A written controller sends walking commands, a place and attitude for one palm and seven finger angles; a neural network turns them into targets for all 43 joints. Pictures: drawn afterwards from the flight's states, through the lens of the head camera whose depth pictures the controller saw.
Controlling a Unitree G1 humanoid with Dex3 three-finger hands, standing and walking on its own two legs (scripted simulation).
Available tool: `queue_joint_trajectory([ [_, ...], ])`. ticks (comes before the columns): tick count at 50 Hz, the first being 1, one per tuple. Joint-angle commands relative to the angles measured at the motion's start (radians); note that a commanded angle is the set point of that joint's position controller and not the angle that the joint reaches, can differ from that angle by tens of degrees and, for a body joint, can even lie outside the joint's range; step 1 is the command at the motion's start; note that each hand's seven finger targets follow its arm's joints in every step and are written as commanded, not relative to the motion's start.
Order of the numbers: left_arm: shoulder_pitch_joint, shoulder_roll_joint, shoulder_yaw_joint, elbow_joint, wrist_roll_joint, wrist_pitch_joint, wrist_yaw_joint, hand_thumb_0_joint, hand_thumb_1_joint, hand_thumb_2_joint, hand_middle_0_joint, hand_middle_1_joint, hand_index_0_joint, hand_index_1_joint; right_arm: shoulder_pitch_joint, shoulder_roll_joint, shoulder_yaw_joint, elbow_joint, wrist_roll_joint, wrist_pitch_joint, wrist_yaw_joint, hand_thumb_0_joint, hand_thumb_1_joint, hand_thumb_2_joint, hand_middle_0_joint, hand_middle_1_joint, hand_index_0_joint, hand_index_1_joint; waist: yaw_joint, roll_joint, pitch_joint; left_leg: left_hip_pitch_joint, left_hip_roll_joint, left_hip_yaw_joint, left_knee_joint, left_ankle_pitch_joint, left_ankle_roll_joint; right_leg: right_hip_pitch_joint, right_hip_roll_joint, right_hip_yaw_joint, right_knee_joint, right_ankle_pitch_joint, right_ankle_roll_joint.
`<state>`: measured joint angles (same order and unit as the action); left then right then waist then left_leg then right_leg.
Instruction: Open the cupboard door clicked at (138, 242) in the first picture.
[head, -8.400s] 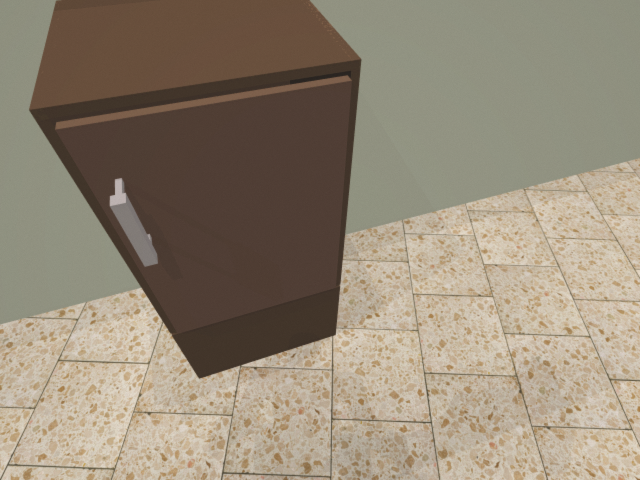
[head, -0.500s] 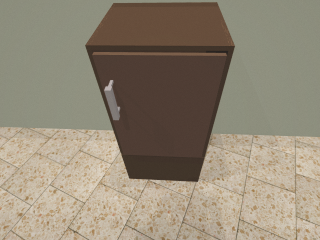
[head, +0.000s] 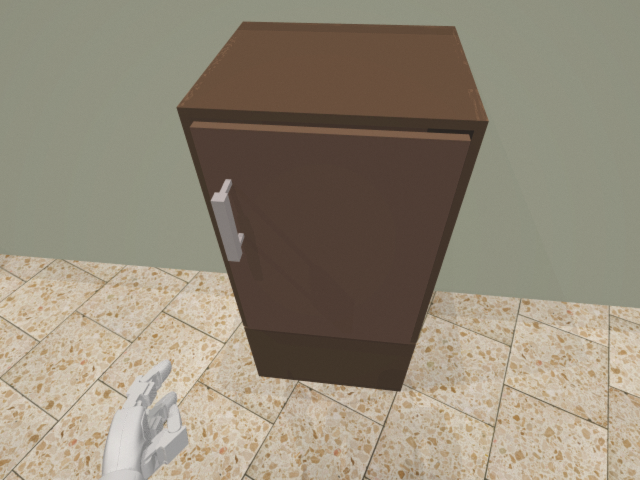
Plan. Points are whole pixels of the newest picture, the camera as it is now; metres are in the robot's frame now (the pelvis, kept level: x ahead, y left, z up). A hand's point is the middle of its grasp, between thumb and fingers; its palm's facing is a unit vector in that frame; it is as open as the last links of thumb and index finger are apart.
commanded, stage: raise the hand with hooked fingers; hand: left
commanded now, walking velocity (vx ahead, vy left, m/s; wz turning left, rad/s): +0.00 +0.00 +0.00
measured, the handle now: (231, 221) +0.54 +0.18 +0.00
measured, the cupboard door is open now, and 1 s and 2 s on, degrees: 0 0 0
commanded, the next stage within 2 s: move the hooked fingers beside the handle in 1.94 s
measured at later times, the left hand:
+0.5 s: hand (164, 448) +0.18 +0.20 -0.02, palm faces -0.17 -0.98 -0.09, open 10.0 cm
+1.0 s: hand (119, 420) +0.20 +0.25 -0.01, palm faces -0.09 -0.99 -0.06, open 12.9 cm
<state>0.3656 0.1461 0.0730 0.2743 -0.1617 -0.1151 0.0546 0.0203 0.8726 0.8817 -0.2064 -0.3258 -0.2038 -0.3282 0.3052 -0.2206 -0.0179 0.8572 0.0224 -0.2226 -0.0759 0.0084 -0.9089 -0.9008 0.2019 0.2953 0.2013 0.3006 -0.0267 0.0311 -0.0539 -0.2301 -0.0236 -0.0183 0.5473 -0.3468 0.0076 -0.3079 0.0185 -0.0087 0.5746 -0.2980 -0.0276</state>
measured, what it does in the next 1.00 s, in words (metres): lowers itself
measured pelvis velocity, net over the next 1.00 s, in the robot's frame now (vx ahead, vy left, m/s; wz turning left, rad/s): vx -0.05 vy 0.02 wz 0.01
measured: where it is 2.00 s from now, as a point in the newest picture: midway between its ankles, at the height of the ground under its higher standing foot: outside the picture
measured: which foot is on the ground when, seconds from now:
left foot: down 0.00-1.00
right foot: down 0.00-1.00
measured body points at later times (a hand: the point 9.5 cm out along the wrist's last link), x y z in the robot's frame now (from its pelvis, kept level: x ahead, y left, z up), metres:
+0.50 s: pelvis -0.05 +0.00 -0.09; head +0.02 +0.02 +0.35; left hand +0.18 +0.25 -0.02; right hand +0.16 -0.20 -0.16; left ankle -0.04 +0.12 -0.73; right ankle +0.00 -0.10 -0.73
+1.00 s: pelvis -0.05 +0.02 -0.06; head +0.00 +0.05 +0.38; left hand +0.20 +0.31 +0.00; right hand +0.12 -0.23 -0.11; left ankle -0.04 +0.12 -0.73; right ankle +0.00 -0.10 -0.73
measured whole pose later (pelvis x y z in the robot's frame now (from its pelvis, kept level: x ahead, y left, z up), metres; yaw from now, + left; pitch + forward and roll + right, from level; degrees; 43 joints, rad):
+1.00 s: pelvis -0.05 +0.02 -0.06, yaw +1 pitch +11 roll -3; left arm 0.20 0.38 0.30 0.13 -0.34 -0.30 -0.44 0.00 -0.25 0.41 -0.29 -1.04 -0.28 -1.04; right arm 0.27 -0.28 0.02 0.51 0.04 -0.24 -0.08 0.01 -0.91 -0.90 0.20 0.30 0.20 0.30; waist -0.03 0.00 -0.10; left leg -0.77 -0.02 -0.04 1.09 -0.52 0.03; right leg -0.79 0.02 -0.05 1.00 -0.41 0.00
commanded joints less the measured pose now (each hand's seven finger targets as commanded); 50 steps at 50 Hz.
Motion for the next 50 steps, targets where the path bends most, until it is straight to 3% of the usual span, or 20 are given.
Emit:
queue_joint_trajectory([
  [1,0.344,0.032,0.099,0.012,-0.064,-0.230,-0.154,0.000,0.690,0.810,-0.215,-0.435,-0.215,-0.435,-0.149,-0.123,-0.064,-0.278,-0.010,-0.093,0.030,0.000,-0.900,-0.900,0.200,0.300,0.200,0.300,0.074,-0.296,0.027,-0.279,0.007,0.010,0.102,0.229,-0.009,-0.105,-0.032,-0.059,0.073,0.209,0.015],
  [3,0.383,0.053,0.122,-0.031,-0.094,-0.368,-0.285,0.000,0.643,0.790,-0.218,-0.465,-0.218,-0.465,-0.180,-0.135,-0.081,-0.342,-0.015,-0.085,0.053,0.000,-0.900,-0.900,0.200,0.300,0.200,0.300,0.090,-0.328,-0.032,-0.394,-0.014,0.034,0.189,0.179,-0.024,-0.110,-0.043,-0.019,0.161,0.286,0.027],
  [4,0.367,0.075,0.132,-0.050,-0.099,-0.430,-0.348,0.000,0.620,0.780,-0.220,-0.480,-0.220,-0.480,-0.192,-0.142,-0.086,-0.372,-0.014,-0.086,0.062,0.000,-0.900,-0.900,0.200,0.300,0.200,0.300,0.086,-0.291,-0.066,-0.424,-0.023,0.041,0.233,0.166,-0.028,-0.111,-0.051,0.008,0.196,0.324,0.030],
  [6,0.317,0.139,0.149,-0.057,-0.089,-0.508,-0.468,0.000,0.573,0.760,-0.223,-0.510,-0.223,-0.510,-0.202,-0.160,-0.088,-0.425,-0.012,-0.076,0.082,0.000,-0.900,-0.900,0.200,0.300,0.200,0.300,0.071,-0.119,-0.107,-0.433,-0.034,0.048,0.314,0.166,-0.029,-0.140,-0.065,0.056,0.253,0.359,0.015],
  [7,0.259,0.181,0.176,-0.081,-0.093,-0.525,-0.508,0.000,0.550,0.750,-0.225,-0.525,-0.225,-0.525,-0.203,-0.158,-0.086,-0.444,-0.006,-0.071,0.081,0.000,-0.900,-0.900,0.200,0.300,0.200,0.300,0.066,-0.120,-0.134,-0.474,-0.035,0.048,0.351,0.148,-0.022,-0.168,-0.066,0.074,0.275,0.324,0.015],
  [9,0.133,0.215,0.224,-0.186,-0.142,-0.529,-0.541,0.000,0.503,0.730,-0.228,-0.555,-0.228,-0.555,-0.195,-0.155,-0.081,-0.487,-0.001,-0.066,0.065,0.000,-0.900,-0.900,0.200,0.300,0.200,0.300,0.061,-0.090,-0.211,-0.544,-0.037,0.054,0.416,0.103,-0.007,-0.210,-0.064,0.113,0.304,0.211,0.019],
  [11,-0.047,0.252,0.268,-0.329,-0.198,-0.546,-0.540,0.000,0.457,0.710,-0.232,-0.585,-0.232,-0.585,-0.166,-0.151,-0.082,-0.507,-0.007,-0.069,0.054,0.000,-0.900,-0.900,0.200,0.300,0.200,0.300,0.044,0.011,-0.272,-0.552,-0.028,0.041,0.478,0.072,-0.001,-0.282,-0.049,0.128,0.333,0.075,0.015],
  [14,-0.163,0.230,0.227,-0.549,-0.224,-0.590,-0.506,0.000,0.387,0.680,-0.237,-0.630,-0.237,-0.630,-0.125,-0.145,-0.069,-0.480,-0.015,-0.077,0.046,0.000,-0.900,-0.900,0.200,0.300,0.200,0.300,0.007,0.127,-0.364,-0.467,0.000,0.006,0.529,0.134,0.012,-0.348,-0.017,0.077,0.399,0.115,0.000],
  [15,-0.230,0.255,0.210,-0.613,-0.220,-0.592,-0.503,0.000,0.363,0.670,-0.238,-0.645,-0.238,-0.645,-0.119,-0.161,-0.063,-0.469,-0.022,-0.076,0.040,0.000,-0.900,-0.900,0.200,0.300,0.200,0.300,-0.018,0.120,-0.369,-0.470,0.010,-0.007,0.557,0.149,0.018,-0.382,-0.007,0.074,0.427,0.123,-0.005],
  [18,-0.190,0.213,0.121,-0.574,-0.168,-0.534,-0.506,0.000,0.293,0.640,-0.243,-0.690,-0.243,-0.690,-0.122,-0.168,-0.051,-0.438,-0.012,-0.080,0.035,0.000,-0.900,-0.900,0.200,0.300,0.200,0.300,-0.042,0.130,-0.317,-0.477,0.025,-0.022,0.538,0.120,0.029,-0.451,0.003,0.027,0.417,0.046,-0.011],
  [20,-0.206,0.246,0.132,-0.497,-0.162,-0.444,-0.525,0.000,0.247,0.620,-0.247,-0.720,-0.247,-0.720,-0.128,-0.181,-0.040,-0.439,-0.001,-0.074,0.027,0.000,-0.900,-0.900,0.200,0.300,0.200,0.300,-0.043,0.122,-0.278,-0.519,0.023,-0.038,0.524,0.078,0.027,-0.455,0.012,0.016,0.404,-0.005,-0.014],
  [23,-0.042,0.296,0.197,-0.385,-0.132,-0.266,-0.531,0.000,0.177,0.590,-0.252,-0.765,-0.252,-0.765,-0.136,-0.173,-0.043,-0.477,0.024,-0.047,0.025,0.000,-0.900,-0.900,0.200,0.300,0.200,0.300,0.010,0.035,-0.316,-0.545,0.013,-0.038,0.441,0.047,0.024,-0.359,0.002,-0.004,0.352,-0.051,-0.001],
  [25,0.005,0.323,0.267,-0.337,-0.165,-0.160,-0.527,0.000,0.130,0.570,-0.255,-0.795,-0.255,-0.795,-0.172,-0.165,-0.037,-0.511,0.032,-0.026,0.023,0.000,-0.900,-0.900,0.200,0.300,0.200,0.300,0.059,0.008,-0.316,-0.541,0.005,-0.039,0.394,0.047,0.015,-0.300,0.003,-0.020,0.337,-0.069,-0.003],
  [27,-0.001,0.328,0.316,-0.395,-0.204,-0.125,-0.492,0.000,0.083,0.550,-0.258,-0.825,-0.258,-0.825,-0.181,-0.148,-0.028,-0.539,0.030,-0.015,0.020,0.000,-0.900,-0.900,0.200,0.300,0.200,0.300,0.073,-0.042,-0.338,-0.549,0.000,-0.034,0.367,0.043,0.011,-0.263,-0.007,-0.030,0.322,-0.085,0.009],
  [30,-0.037,0.320,0.359,-0.422,-0.239,-0.172,-0.420,0.000,0.013,0.520,-0.263,-0.870,-0.263,-0.870,-0.176,-0.133,-0.019,-0.538,0.017,-0.027,0.014,0.000,-0.900,-0.900,0.200,0.300,0.200,0.300,0.079,-0.079,-0.275,-0.569,0.006,-0.042,0.355,0.023,0.005,-0.290,0.005,-0.037,0.316,-0.137,-0.001],
  [33,-0.115,0.289,0.299,-0.414,-0.207,-0.271,-0.391,0.000,-0.057,0.490,-0.268,-0.915,-0.268,-0.915,-0.125,-0.149,-0.015,-0.517,0.009,-0.046,0.019,0.000,-0.900,-0.900,0.200,0.300,0.200,0.300,0.032,-0.048,-0.214,-0.576,0.007,-0.042,0.349,-0.070,0.006,-0.390,0.002,-0.040,0.318,-0.224,0.001],
  [38,-0.236,0.319,0.227,-0.343,-0.167,-0.330,-0.472,0.000,-0.173,0.440,-0.277,-0.990,-0.277,-0.990,-0.074,-0.192,-0.015,-0.493,0.021,-0.075,0.007,0.000,-0.900,-0.900,0.200,0.300,0.200,0.300,-0.019,0.008,-0.201,-0.567,0.002,-0.045,0.352,-0.198,0.018,-0.447,-0.007,-0.013,0.301,-0.298,0.001],
  [41,-0.304,0.390,0.268,-0.342,-0.181,-0.294,-0.520,0.000,-0.243,0.410,-0.282,-1.035,-0.282,-1.035,-0.066,-0.209,-0.016,-0.492,0.032,-0.080,-0.008,0.000,-0.900,-0.900,0.200,0.300,0.200,0.300,-0.009,0.030,-0.240,-0.517,0.005,-0.057,0.322,-0.191,0.020,-0.403,-0.003,-0.016,0.292,-0.265,-0.002],
  [45,-0.297,0.484,0.384,-0.384,-0.209,-0.265,-0.504,0.000,-0.337,0.370,-0.288,-1.095,-0.288,-1.095,-0.064,-0.207,-0.014,-0.495,0.024,-0.081,-0.015,0.000,-0.900,-0.900,0.200,0.300,0.200,0.300,0.037,0.080,-0.308,-0.437,0.008,-0.064,0.305,-0.011,0.009,-0.315,0.011,-0.043,0.311,-0.116,-0.015],
  [50,-0.275,0.427,0.372,-0.319,-0.222,-0.242,-0.477,0.000,-0.453,0.320,-0.297,-1.170,-0.297,-1.170,-0.059,-0.197,-0.008,-0.489,0.018,-0.062,0.000,0.000,-0.900,-0.900,0.200,0.300,0.200,0.300,0.029,0.102,-0.238,-0.409,0.013,-0.060,0.301,0.109,-0.008,-0.319,0.020,-0.066,0.309,-0.012,-0.017],
])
